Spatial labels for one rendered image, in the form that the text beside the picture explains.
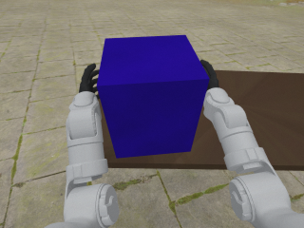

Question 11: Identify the robot left hand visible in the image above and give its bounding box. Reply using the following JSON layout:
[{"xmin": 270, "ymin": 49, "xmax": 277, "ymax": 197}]
[{"xmin": 79, "ymin": 63, "xmax": 100, "ymax": 100}]

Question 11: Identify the right robot upper arm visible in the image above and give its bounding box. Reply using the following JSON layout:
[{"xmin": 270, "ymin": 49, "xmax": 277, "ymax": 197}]
[{"xmin": 229, "ymin": 171, "xmax": 304, "ymax": 228}]

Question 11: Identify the robot right forearm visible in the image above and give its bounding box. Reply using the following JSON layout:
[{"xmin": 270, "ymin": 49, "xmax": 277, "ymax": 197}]
[{"xmin": 203, "ymin": 87, "xmax": 292, "ymax": 207}]

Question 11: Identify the robot left forearm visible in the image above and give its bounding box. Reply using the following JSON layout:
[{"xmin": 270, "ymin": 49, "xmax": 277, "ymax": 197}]
[{"xmin": 64, "ymin": 91, "xmax": 108, "ymax": 221}]

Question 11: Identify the left robot upper arm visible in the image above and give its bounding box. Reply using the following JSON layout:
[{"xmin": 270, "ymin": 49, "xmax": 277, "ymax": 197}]
[{"xmin": 44, "ymin": 183, "xmax": 120, "ymax": 228}]

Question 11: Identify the carton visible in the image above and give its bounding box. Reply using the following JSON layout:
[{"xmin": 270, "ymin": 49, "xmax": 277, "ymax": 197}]
[{"xmin": 96, "ymin": 34, "xmax": 210, "ymax": 159}]

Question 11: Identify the robot right hand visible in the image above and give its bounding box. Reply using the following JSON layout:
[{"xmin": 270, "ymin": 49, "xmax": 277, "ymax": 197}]
[{"xmin": 200, "ymin": 59, "xmax": 219, "ymax": 92}]

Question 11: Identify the table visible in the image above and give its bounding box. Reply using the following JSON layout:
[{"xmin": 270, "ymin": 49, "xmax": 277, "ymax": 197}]
[{"xmin": 98, "ymin": 70, "xmax": 304, "ymax": 171}]

